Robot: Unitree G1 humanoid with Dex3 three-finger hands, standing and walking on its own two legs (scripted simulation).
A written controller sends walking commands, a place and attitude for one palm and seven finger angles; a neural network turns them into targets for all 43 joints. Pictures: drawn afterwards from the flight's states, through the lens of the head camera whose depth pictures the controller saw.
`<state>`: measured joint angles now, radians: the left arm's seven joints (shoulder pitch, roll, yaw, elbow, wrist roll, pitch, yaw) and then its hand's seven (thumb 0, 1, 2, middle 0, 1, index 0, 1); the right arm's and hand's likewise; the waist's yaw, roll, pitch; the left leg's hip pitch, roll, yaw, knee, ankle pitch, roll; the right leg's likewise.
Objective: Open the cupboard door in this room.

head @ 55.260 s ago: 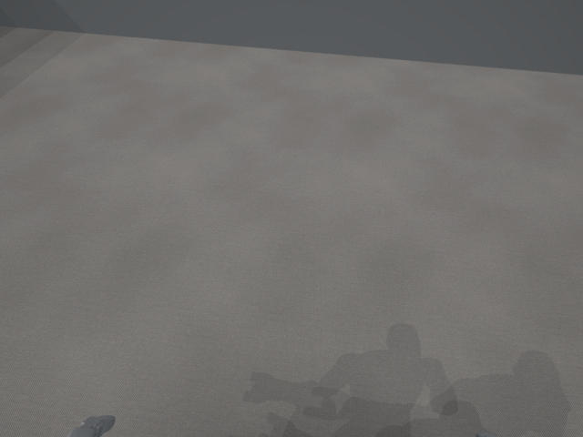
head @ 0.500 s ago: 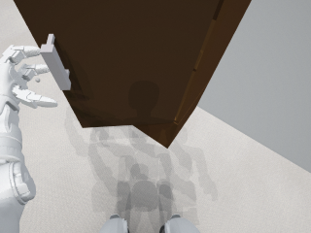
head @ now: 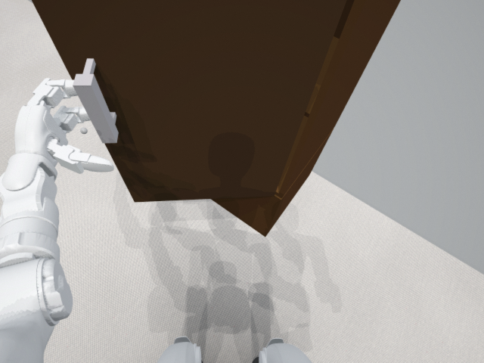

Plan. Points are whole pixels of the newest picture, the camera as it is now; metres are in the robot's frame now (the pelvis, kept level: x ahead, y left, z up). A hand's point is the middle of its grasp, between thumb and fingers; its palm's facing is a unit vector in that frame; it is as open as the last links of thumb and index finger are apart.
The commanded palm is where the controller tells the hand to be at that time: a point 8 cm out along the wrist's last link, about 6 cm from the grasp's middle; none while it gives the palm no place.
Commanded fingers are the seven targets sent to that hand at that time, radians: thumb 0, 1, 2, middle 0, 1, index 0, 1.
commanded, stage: slide the fingers in behind the handle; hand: left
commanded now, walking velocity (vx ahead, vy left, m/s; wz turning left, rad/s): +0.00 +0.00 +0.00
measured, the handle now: (100, 102) +0.53 +0.23 +0.08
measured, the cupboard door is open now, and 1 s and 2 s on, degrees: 41 41 52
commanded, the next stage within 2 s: close the thumb around the handle in 0.68 s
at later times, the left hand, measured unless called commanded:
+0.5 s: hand (103, 127) +0.47 +0.21 +0.09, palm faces +0.06 -1.00 -0.01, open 14.0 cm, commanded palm +0.44 +0.26 +0.08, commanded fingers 0.00 -0.50 0.30 -0.30 -1.20 -0.30 -1.20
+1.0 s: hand (102, 126) +0.47 +0.21 +0.09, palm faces +0.06 -1.00 -0.01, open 12.6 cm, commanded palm +0.45 +0.26 +0.08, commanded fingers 0.00 0.17 0.59 -0.35 -1.27 -0.35 -1.27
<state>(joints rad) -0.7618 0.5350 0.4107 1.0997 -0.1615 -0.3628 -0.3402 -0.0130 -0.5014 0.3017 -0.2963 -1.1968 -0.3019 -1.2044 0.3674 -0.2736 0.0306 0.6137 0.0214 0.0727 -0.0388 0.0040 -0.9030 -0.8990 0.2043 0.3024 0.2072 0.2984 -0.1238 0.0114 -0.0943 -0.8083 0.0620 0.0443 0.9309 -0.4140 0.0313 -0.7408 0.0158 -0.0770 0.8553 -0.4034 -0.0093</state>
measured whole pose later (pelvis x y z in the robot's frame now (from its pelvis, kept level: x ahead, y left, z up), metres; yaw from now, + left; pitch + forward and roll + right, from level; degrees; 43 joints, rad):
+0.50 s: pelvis +0.00 -0.01 +0.00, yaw +0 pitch +16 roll -2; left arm -0.78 0.50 0.40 1.11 -0.14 -0.38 -0.27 -0.01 -0.50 0.30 -0.30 -1.20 -0.30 -1.20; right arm 0.38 -0.27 0.03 0.62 0.02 0.07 -0.03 0.00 -0.90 -0.90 0.20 0.30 0.21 0.30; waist -0.13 0.02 -0.09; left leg -0.80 0.07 0.05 0.92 -0.41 0.02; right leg -0.75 0.02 -0.07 0.87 -0.40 -0.02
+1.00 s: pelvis +0.00 -0.01 +0.00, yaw +0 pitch +17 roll -2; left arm -0.79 0.51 0.40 1.12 -0.15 -0.38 -0.28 -0.01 -0.29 0.39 -0.31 -1.22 -0.32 -1.23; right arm 0.37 -0.27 0.03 0.62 0.02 0.07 -0.03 0.00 -0.90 -0.90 0.20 0.30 0.21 0.30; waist -0.13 0.02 -0.09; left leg -0.81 0.07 0.04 0.92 -0.41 0.02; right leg -0.75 0.02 -0.08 0.87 -0.41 -0.02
